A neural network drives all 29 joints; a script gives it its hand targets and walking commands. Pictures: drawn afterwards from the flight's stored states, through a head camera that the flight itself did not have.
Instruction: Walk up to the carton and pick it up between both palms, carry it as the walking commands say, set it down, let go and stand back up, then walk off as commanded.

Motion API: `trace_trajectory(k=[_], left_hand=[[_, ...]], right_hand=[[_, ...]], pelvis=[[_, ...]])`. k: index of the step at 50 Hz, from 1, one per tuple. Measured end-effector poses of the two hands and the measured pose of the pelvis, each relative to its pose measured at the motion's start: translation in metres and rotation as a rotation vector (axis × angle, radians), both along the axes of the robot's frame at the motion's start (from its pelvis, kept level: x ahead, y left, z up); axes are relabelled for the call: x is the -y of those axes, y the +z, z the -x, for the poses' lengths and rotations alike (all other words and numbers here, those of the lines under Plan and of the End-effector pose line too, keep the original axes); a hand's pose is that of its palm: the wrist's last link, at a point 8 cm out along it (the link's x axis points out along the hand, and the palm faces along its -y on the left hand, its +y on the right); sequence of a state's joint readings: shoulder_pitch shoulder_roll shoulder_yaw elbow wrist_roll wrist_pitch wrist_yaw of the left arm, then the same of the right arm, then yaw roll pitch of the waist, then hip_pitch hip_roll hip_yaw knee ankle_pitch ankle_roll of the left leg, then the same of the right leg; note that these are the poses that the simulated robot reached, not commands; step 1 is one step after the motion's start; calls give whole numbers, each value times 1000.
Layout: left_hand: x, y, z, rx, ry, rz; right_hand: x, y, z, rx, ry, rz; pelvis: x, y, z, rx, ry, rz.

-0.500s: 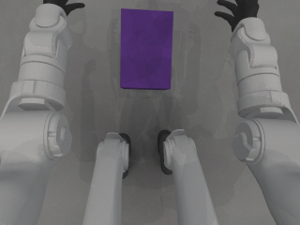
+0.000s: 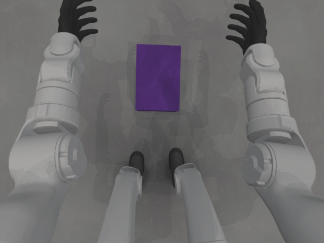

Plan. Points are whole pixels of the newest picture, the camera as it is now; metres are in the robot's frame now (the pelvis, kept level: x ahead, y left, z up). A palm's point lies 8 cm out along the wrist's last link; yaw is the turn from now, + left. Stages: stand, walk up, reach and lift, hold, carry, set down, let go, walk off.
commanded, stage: set down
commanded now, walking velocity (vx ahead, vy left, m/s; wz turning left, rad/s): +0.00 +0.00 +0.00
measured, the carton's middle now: (157, 81) +0.53 -0.02 -0.59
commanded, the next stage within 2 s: let go in 0.02 s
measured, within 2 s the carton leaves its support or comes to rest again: neither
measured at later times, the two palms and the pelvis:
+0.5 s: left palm (44, 96) +0.41 +0.19 -0.04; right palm (288, 99) +0.40 -0.23 -0.04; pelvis +0.05 -0.01 +0.07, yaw +0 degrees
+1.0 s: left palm out of the picture +0.25 +0.23 +0.04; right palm out of the picture +0.24 -0.23 +0.04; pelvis +0.08 +0.00 +0.11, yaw +0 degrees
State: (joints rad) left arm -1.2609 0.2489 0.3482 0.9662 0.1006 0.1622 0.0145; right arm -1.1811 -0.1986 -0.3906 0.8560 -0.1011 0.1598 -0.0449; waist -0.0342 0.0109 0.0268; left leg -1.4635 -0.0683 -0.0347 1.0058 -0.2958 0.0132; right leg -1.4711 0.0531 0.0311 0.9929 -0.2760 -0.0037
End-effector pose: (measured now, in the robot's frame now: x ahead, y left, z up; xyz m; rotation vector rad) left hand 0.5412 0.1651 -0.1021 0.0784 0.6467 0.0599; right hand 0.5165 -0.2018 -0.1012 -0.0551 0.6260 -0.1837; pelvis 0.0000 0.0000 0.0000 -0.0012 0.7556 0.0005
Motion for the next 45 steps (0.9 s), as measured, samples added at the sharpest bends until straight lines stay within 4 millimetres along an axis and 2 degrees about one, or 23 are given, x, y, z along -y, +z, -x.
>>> trace_trajectory(k=[6,11,16,25,31,39,45], left_hand=[[3,-4,5,-22,-6,-26],[-3,-8,27,-53,8,-77],[-13,9,62,-74,8,-105],[-26,62,128,-81,-30,-111],[-31,83,180,-104,-43,-95],[-43,109,248,-132,-42,-80],[-58,130,279,-134,-34,-87]], right_hand=[[-1,-2,2,-26,27,32],[4,-6,22,-70,73,68],[12,8,56,-112,115,86],[29,64,120,-124,134,79],[41,93,174,-146,127,81],[38,118,245,-177,121,61],[34,133,271,-179,131,62]], pelvis=[[1,13,-8,-2,2,1],[3,25,-18,1,1,-1],[6,39,-31,32,-5,-5],[10,65,-46,182,-7,-4],[10,80,-51,326,-4,-2],[8,96,-61,539,-3,-1],[4,104,-71,671,-4,2]])
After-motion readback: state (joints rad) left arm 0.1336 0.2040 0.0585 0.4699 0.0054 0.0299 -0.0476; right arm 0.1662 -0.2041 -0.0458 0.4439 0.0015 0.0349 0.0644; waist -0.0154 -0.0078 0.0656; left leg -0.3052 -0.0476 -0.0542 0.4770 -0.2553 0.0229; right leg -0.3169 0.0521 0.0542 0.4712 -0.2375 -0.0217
